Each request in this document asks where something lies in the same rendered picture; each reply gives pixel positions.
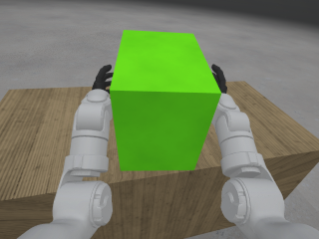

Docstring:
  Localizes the robot right upper arm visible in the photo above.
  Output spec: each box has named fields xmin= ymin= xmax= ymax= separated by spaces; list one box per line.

xmin=220 ymin=177 xmax=319 ymax=239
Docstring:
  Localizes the carton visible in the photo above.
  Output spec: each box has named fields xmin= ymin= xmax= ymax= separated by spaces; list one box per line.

xmin=110 ymin=30 xmax=221 ymax=171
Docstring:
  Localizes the robot left upper arm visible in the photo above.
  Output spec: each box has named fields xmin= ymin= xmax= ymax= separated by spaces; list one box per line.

xmin=17 ymin=180 xmax=113 ymax=239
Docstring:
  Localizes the robot left hand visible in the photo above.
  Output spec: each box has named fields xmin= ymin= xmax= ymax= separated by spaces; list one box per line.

xmin=92 ymin=65 xmax=114 ymax=94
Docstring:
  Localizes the right robot forearm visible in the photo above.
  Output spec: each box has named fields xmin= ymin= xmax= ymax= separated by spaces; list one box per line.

xmin=211 ymin=93 xmax=285 ymax=213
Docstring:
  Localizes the robot right hand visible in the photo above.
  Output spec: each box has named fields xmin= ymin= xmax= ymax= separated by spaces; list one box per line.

xmin=211 ymin=64 xmax=227 ymax=94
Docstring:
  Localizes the pedestal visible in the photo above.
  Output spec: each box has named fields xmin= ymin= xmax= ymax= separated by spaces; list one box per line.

xmin=0 ymin=81 xmax=319 ymax=239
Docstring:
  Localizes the left robot forearm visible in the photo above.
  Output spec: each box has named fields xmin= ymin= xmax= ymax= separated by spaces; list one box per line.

xmin=52 ymin=89 xmax=113 ymax=218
